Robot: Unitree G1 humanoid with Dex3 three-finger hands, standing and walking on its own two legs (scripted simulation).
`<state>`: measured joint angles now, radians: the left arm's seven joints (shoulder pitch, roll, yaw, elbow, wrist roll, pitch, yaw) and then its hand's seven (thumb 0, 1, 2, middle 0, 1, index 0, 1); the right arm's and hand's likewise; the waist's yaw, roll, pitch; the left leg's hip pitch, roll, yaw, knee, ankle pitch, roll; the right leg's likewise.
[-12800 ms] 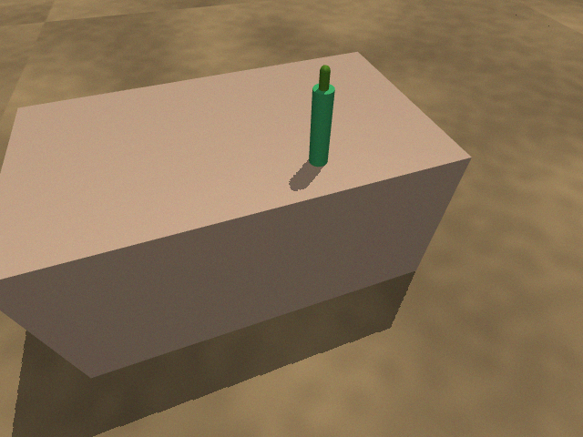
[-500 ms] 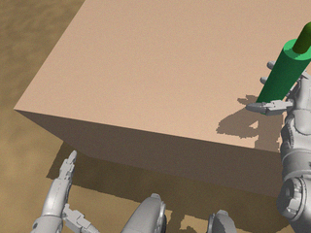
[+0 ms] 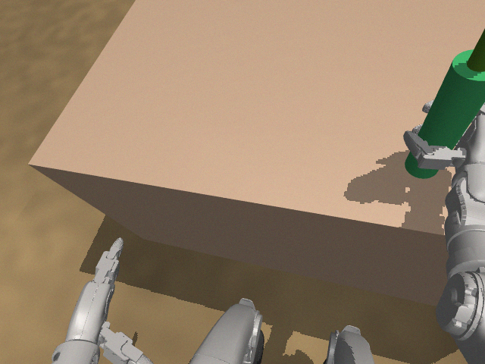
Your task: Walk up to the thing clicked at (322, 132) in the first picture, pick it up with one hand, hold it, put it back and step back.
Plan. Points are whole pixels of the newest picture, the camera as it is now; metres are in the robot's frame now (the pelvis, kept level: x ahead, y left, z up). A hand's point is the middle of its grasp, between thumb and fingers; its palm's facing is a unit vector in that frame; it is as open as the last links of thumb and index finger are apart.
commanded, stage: settle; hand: right
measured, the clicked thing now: (451, 113) +0.51 -0.18 +0.08
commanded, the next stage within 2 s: lift in 0.50 s
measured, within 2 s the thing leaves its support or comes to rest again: leaves its support in 0.12 s
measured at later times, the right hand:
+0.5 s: hand (449, 119) +0.51 -0.18 +0.07, palm faces +0.12 +0.99 -0.02, open 7.7 cm
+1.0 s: hand (456, 119) +0.48 -0.18 +0.10, palm faces +0.12 +0.99 -0.02, open 7.7 cm
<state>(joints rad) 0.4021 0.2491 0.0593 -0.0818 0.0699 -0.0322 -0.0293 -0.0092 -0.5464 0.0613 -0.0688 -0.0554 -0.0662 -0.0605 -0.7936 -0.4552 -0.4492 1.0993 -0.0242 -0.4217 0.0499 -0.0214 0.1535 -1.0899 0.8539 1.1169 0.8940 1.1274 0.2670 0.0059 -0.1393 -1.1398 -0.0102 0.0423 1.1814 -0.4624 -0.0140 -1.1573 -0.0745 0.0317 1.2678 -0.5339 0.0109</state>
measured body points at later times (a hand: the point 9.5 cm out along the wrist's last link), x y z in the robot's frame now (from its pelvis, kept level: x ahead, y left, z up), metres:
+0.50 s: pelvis +0.01 +0.00 +0.03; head +0.13 -0.04 +0.46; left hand +0.17 +0.26 +0.03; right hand +0.50 -0.24 +0.07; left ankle +0.05 +0.13 -0.63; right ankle +0.03 -0.12 -0.63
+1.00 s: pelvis +0.02 +0.00 +0.05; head +0.11 -0.03 +0.49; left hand +0.17 +0.26 +0.03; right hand +0.47 -0.23 +0.11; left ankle +0.05 +0.13 -0.63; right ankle +0.03 -0.12 -0.63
